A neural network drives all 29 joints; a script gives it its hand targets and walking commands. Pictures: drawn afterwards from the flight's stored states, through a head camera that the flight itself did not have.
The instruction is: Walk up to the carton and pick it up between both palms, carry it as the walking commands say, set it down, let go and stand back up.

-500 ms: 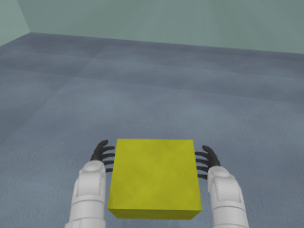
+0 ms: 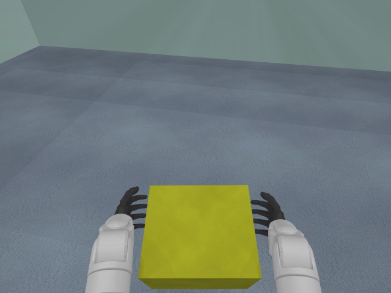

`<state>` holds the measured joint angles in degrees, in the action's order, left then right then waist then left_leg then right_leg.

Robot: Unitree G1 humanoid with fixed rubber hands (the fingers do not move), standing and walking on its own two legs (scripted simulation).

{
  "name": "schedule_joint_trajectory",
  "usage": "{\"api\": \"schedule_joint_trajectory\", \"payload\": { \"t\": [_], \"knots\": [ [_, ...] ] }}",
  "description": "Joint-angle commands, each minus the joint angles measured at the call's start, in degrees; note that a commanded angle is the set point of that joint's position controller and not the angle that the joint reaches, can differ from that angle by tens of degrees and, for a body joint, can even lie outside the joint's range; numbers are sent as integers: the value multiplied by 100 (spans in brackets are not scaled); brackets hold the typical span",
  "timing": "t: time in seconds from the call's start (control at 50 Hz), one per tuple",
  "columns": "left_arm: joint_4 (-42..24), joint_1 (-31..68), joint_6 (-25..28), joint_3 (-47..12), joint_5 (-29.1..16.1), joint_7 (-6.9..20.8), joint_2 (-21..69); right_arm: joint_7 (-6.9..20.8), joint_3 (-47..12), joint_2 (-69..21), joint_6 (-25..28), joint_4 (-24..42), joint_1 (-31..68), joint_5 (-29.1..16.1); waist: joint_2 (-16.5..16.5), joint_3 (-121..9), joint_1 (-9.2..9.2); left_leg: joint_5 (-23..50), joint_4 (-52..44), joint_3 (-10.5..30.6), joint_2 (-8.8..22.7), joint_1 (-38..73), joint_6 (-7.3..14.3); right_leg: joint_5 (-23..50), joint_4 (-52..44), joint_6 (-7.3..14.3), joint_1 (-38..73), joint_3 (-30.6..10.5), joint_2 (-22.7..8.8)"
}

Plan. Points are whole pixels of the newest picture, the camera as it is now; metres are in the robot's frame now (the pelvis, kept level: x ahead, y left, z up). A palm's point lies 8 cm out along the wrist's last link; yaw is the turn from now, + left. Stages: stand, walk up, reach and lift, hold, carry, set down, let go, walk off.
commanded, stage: hold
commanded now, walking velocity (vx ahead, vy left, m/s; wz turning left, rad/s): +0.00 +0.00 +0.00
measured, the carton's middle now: (199, 237) +0.30 +0.01 -0.05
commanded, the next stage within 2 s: carry in 0.42 s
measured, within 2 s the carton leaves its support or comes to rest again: neither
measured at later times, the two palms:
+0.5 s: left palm (124, 217) +0.29 +0.16 +0.05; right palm (275, 224) +0.28 -0.15 +0.04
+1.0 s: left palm (147, 223) +0.25 +0.10 +0.09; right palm (317, 246) +0.21 -0.20 +0.08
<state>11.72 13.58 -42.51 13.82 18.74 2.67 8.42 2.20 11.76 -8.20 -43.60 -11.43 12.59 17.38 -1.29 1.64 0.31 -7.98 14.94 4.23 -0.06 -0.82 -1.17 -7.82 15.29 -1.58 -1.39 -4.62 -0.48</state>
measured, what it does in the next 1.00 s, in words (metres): stands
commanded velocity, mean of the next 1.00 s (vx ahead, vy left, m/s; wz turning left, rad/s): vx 0.00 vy -0.02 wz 0.00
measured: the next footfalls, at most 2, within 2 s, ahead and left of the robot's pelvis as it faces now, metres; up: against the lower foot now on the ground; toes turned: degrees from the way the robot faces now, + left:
none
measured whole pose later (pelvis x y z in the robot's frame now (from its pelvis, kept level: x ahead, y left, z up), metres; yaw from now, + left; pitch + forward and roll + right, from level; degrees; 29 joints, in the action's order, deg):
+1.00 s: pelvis -0.04 -0.03 -0.02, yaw -3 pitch +2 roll +1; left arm -13.0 14.2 -68.8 7.5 8.3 -10.7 8.6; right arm -12.4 5.3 -8.2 -70.6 14.1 12.2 7.8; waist -1.0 -8.6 -1.7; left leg -13.1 32.3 1.1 2.9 -21.1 -3.4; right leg -12.5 34.2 1.4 -23.6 0.5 0.5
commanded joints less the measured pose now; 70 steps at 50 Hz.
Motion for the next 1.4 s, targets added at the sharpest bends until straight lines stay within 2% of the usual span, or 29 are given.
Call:
{"api": "schedule_joint_trajectory", "payload": {
  "t": [0.0, 0.04, 0.1, 0.12, 0.14, 0.38, 0.4, 0.42, 0.46, 0.5, 0.52, 0.54, 0.56, 0.6, 0.62, 0.64, 0.7, 0.78, 0.84, 0.86, 0.88, 0.9, 0.96, 1.0, 1.02, 1.2, 1.24, 1.36, 1.38],
  "knots": [
    [-131, 2545, 220, -3025, -1492, 1418, 5066, 1413, -2868, -4885, 400, 562, 3014, -1544, 62, -1460, -3, 595, -72, -285, -656, 69, 18, 437, -85, 47, 303, 278, 691],
    [-72, 2686, 230, -2967, -1492, 1452, 5053, 1432, -2837, -4916, 395, 483, 3101, -1511, 154, -1470, 12, 359, -72, -282, -652, 19, 30, 249, -87, 50, 282, 269, 686],
    [49, 2836, 252, -2934, -1475, 1481, 5042, 1468, -2818, -4983, 398, 324, 3235, -1518, 95, -1372, 54, 75, -63, -301, -648, -129, 42, 6, -63, 60, 186, 275, 653],
    [71, 2824, 253, -2944, -1489, 1496, 5064, 1471, -2808, -4969, 399, 316, 3245, -1512, 161, -1370, 16, 73, -45, -293, -636, -113, 48, -30, -71, 57, 161, 275, 667],
    [88, 2902, 256, -2947, -1491, 1507, 5063, 1485, -2771, -5005, 398, 246, 3236, -1496, 81, -1371, 11, -24, -58, -303, -640, -153, 45, -95, -79, 70, 168, 278, 652],
    [76, 2748, 213, -3006, -1489, 1498, 5266, 1510, -2799, -4970, 395, 340, 3147, -1501, 69, -1551, -45, 568, -73, -258, -640, 51, 22, 421, -65, 68, 305, 299, 686],
    [-189, 3500, 214, -3278, -2057, 1443, 4806, 1371, -2929, -4819, 346, 620, 3502, -1714, 582, -2573, -6, 1689, 1049, -82, 747, 62, 77, 1288, 1215, 32, -299, 265, -651],
    [-162, 3217, 140, -3401, -2058, 1396, 4945, 1342, -3133, -4905, 311, 690, 3448, -1847, 233, -2600, 7, 1775, 1179, 24, 898, -85, 94, 1096, 1501, 16, -567, 220, -557],
    [-132, 3007, -19, -3482, -2083, 1326, 5074, 1278, -3275, -4975, 210, 727, 3435, -1898, -76, -2736, -23, 2753, 1394, 332, 1289, -50, 278, 1116, 1787, -46, -1015, 312, -461],
    [-199, 2993, -193, -3738, -2215, 1275, 5204, 1225, -3361, -5019, 48, 730, 3352, -1939, -628, -2466, -39, 2463, 1162, 750, 1609, -485, 497, 64, 2105, -69, -1466, 354, -275],
    [-371, 3244, -295, -3908, -2373, 1265, 5315, 1188, -3388, -5105, -64, 718, 3236, -1931, -914, -2287, 10, 1937, 1021, 837, 1632, -1010, 555, -739, 1963, -33, -1394, 367, -291],
    [-513, 3378, -379, -4021, -2479, 1248, 5377, 1171, -3405, -5133, -152, 748, 3182, -1934, -861, -2213, 43, 1326, 966, 711, 1498, -1410, 483, -794, 1674, 42, -1170, 378, -288],
    [-740, 3484, -451, -4131, -2604, 1208, 5433, 1136, -3493, -5196, -240, 877, 3149, -1987, -751, -2194, 52, 966, 1110, 404, 1249, -1599, 358, -281, 1266, 92, -1014, 337, -361],
    [-1153, 3580, -642, -4305, -2782, 1128, 5490, 1055, -3591, -5264, -442, 1128, 3086, -2150, -178, -2462, -8, 569, 1457, -42, 917, -1961, 118, 968, 1332, 154, -481, 185, -681],
    [-1351, 3571, -754, -4355, -2834, 1063, 5552, 1029, -3684, -5339, -574, 1370, 3289, -2354, 54, -2499, -22, 334, 1544, -191, 798, -1877, 34, 1184, 1347, 247, -641, 56, -800],
    [-1414, 3402, -918, -4336, -2870, 986, 5604, 979, -3837, -5397, -738, 1614, 3412, -2551, 316, -2441, -37, 39, 1715, -329, 694, -1754, -7, 1112, 1172, 309, -911, -40, -878],
    [-1515, 2850, -1419, -4153, -2902, 726, 5652, 777, -4122, -5388, -1231, 2256, 3383, -2893, 475, -2491, -40, -338, 1882, -443, 492, -1660, -21, 732, 989, 438, -1193, -210, -1042],
    [-1992, 2558, -1929, -4074, -3050, 371, 5553, 514, -4321, -5396, -1855, 2727, 3351, -3196, 681, -2429, -38, -516, 1785, -515, 447, -1601, 24, -427, 777, 361, -1652, -181, -913],
    [-2438, 2417, -2271, -4092, -3157, 175, 5541, 340, -4364, -5427, -2218, 3096, 3287, -3354, 629, -2387, -48, -404, 1641, -459, 495, -1653, 50, -777, 861, 308, -1704, -42, -799],
    [-2618, 2390, -2384, -4106, -3175, 118, 5571, 295, -4380, -5448, -2318, 3298, 3284, -3419, 498, -2380, -42, -407, 1606, -460, 497, -1633, 61, -964, 869, 321, -1772, -5, -745],
    [-2638, 2290, -2488, -4060, -3185, 83, 5538, 255, -4362, -5441, -2428, 3320, 3219, -3426, 566, -2347, -44, -413, 1551, -395, 527, -1621, 77, -989, 835, 295, -1779, -24, -723],
    [-2797, 2356, -2582, -4068, -3202, 39, 5505, 221, -4317, -5454, -2527, 3330, 3111, -3428, 419, -2294, -46, -418, 1475, -372, 542, -1682, 74, -1049, 889, 300, -1789, 15, -700],
    [-2870, 2240, -2821, -4013, -3188, -37, 5395, 158, -4189, -5336, -2750, 3362, 2924, -3404, 310, -2235, -35, -566, 1416, -356, 516, -1688, 80, -1347, 833, 295, -1838, -48, -688],
    [-2887, 2273, -2939, -4033, -3225, -55, 5402, 118, -4087, -5280, -2841, 3387, 2877, -3372, 122, -2131, -37, -648, 1350, -333, 517, -1722, 89, -1442, 863, 285, -1939, -45, -658],
    [-3012, 2323, -2973, -4078, -3250, -47, 5451, 118, -4145, -5361, -2871, 3509, 2923, -3403, 266, -2109, -29, -613, 1385, -372, 492, -1721, 78, -1441, 834, 283, -1932, -19, -654],
    [-3046, 2338, -3136, -4211, -3424, 0, 5567, 42, -3918, -5336, -2977, 3505, 2729, -3278, 4, -2122, 4, -998, 1054, -73, 659, -1931, 163, -1163, 1240, 188, -1812, 205, -459],
    [-3056, 2382, -3142, -4251, -3472, 27, 5663, 31, -3922, -5408, -2975, 3510, 2707, -3251, 89, -2118, 1, -900, 1086, -101, 615, -1889, 160, -1122, 1173, 190, -1815, 178, -480],
    [-3158, 2470, -3097, -4345, -3539, 77, 5762, 72, -3925, -5459, -2921, 3541, 2684, -3269, -108, -2133, 17, -954, 1035, -72, 613, -1976, 164, -923, 1299, 172, -1721, 283, -413],
    [-3142, 2400, -3090, -4309, -3526, 93, 5750, 76, -3975, -5478, -2908, 3566, 2706, -3284, 1, -2122, 14, -913, 1063, -122, 569, -1940, 163, -944, 1254, 190, -1731, 258, -443]
  ]
}}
